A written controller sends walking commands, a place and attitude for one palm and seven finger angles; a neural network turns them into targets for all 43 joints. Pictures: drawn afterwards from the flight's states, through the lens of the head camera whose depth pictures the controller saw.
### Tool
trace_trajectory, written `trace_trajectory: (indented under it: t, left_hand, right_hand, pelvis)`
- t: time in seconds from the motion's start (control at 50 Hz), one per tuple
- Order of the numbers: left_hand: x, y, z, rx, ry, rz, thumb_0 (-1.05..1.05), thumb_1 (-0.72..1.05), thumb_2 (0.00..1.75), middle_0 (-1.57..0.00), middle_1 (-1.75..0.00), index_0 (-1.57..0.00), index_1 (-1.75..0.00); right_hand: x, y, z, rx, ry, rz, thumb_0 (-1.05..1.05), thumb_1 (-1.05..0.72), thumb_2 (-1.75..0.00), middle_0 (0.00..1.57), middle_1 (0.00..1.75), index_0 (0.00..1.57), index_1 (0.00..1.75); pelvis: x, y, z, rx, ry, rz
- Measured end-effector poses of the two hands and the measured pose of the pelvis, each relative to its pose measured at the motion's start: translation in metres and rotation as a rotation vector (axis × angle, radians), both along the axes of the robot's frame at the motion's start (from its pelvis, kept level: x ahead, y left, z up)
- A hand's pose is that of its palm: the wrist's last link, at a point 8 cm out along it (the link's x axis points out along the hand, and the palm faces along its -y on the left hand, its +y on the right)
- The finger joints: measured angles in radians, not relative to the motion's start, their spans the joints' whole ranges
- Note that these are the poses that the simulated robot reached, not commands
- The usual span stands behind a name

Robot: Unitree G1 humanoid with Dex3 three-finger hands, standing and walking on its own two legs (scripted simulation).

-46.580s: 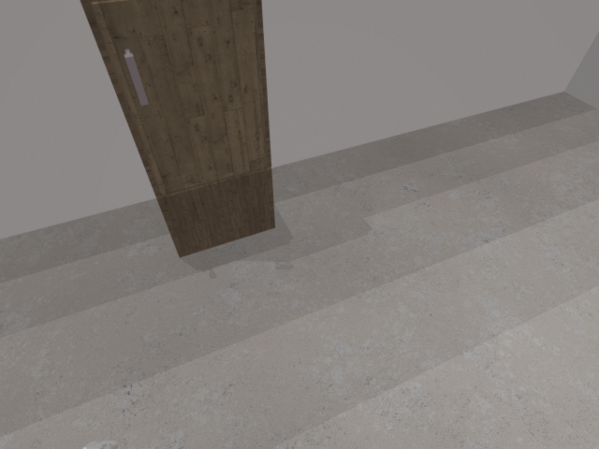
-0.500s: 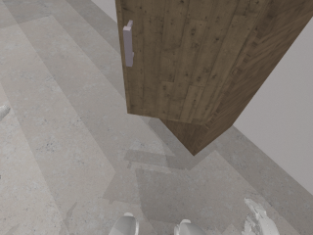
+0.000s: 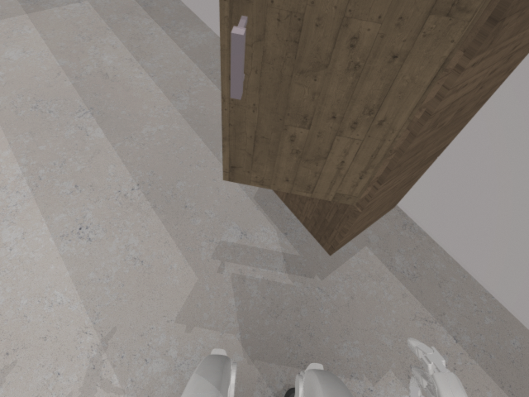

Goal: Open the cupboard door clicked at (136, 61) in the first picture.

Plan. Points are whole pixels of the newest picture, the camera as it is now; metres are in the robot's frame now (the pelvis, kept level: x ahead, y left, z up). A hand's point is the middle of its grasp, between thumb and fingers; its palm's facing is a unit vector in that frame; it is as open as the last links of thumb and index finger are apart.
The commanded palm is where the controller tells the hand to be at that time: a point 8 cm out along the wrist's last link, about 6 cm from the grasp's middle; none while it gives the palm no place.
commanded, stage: draw the hand back to the body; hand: left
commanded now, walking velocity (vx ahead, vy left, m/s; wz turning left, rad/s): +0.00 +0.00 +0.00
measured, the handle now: (239, 59) +0.64 +0.10 +0.11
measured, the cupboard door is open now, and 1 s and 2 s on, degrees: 44 44 44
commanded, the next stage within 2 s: step back with the hand held close in 1.58 s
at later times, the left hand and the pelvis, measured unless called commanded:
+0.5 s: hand out of the picture +0.24 +0.33 +0.15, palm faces -0.04 -0.99 -0.09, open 16.2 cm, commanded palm +0.21 +0.37 +0.17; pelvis +0.03 -0.01 +0.03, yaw +2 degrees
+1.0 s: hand (8, 206) +0.26 +0.26 +0.20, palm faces +0.49 -0.75 -0.43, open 11.5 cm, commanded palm +0.21 +0.29 +0.22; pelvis +0.07 -0.03 +0.08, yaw +1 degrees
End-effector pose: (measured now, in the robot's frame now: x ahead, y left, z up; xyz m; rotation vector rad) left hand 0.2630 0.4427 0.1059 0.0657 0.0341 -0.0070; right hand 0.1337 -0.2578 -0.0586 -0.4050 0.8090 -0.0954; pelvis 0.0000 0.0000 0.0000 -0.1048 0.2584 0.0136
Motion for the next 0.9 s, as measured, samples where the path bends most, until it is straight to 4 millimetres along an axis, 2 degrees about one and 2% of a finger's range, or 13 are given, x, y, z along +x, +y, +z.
trace_trajectory:
  t: [0.12, 0.36, 0.52, 0.6, 0.7, 0.78, 0.9]
  left_hand:
    - [-0.002, -0.014, 0.005, 0.011, 0.004, -0.043, -0.01, -0.50, 0.30, -0.15, -0.30, -0.14, -0.30]
    - [-0.030, -0.038, 0.041, 0.031, -0.005, -0.037, -0.01, -0.49, 0.30, -0.15, -0.30, -0.15, -0.31]
    - [-0.044, -0.060, 0.055, 0.031, -0.001, -0.030, -0.01, -0.46, 0.31, -0.15, -0.30, -0.15, -0.31]
    - [-0.045, -0.068, 0.061, 0.203, 0.062, 0.214, -0.01, -0.39, 0.35, -0.16, -0.30, -0.15, -0.31]
    - [-0.061, -0.093, 0.073, 0.326, 0.075, 0.445, -0.01, -0.25, 0.41, -0.16, -0.30, -0.16, -0.31]
    - [-0.066, -0.105, 0.088, 0.379, 0.049, 0.554, -0.01, -0.12, 0.46, -0.17, -0.30, -0.17, -0.31]
    - [-0.057, -0.122, 0.105, 0.405, 0.018, 0.606, 0.00, 0.08, 0.55, -0.18, -0.30, -0.17, -0.31]
  right_hand:
    - [0.011, 0.006, 0.008, 0.021, -0.038, 0.006, 0.01, -0.91, -0.90, 0.21, 0.30, 0.20, 0.30]
    - [0.050, 0.022, 0.037, 0.086, -0.186, 0.048, 0.01, -0.91, -0.90, 0.21, 0.30, 0.20, 0.30]
    - [0.075, 0.022, 0.051, 0.106, -0.259, 0.079, 0.01, -0.91, -0.90, 0.21, 0.30, 0.20, 0.30]
    - [0.081, 0.021, 0.053, 0.089, -0.228, 0.097, 0.01, -0.91, -0.90, 0.21, 0.30, 0.20, 0.30]
    - [0.083, 0.019, 0.052, 0.103, -0.176, 0.049, 0.01, -0.91, -0.90, 0.21, 0.30, 0.20, 0.30]
    - [0.087, 0.017, 0.045, 0.116, -0.127, 0.030, 0.01, -0.91, -0.90, 0.21, 0.30, 0.20, 0.30]
    - [0.101, 0.011, 0.041, 0.146, -0.102, 0.008, 0.01, -0.91, -0.90, 0.21, 0.30, 0.20, 0.30]
  pelvis:
    - [0.005, 0.003, 0.006, 0.002, -0.013, 0.003]
    - [0.021, -0.001, 0.026, 0.018, -0.085, 0.017]
    - [0.029, -0.007, 0.035, 0.030, -0.131, 0.027]
    - [0.032, -0.012, 0.044, 0.044, -0.160, 0.033]
    - [0.043, -0.016, 0.058, 0.065, -0.187, 0.028]
    - [0.052, -0.020, 0.065, 0.081, -0.215, 0.030]
    - [0.063, -0.028, 0.073, 0.099, -0.251, 0.019]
